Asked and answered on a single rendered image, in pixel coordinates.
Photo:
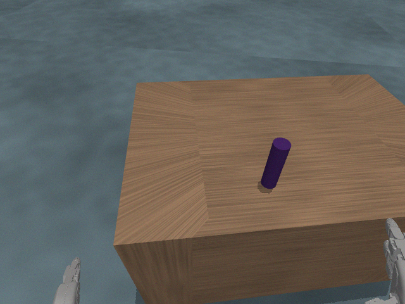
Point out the left robot hand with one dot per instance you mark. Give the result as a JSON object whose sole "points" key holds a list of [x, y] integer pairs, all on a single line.
{"points": [[68, 292]]}

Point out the can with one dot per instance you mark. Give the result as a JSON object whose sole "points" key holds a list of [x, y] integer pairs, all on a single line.
{"points": [[278, 154]]}

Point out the right robot hand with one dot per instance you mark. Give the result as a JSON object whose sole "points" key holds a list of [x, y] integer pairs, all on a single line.
{"points": [[394, 251]]}

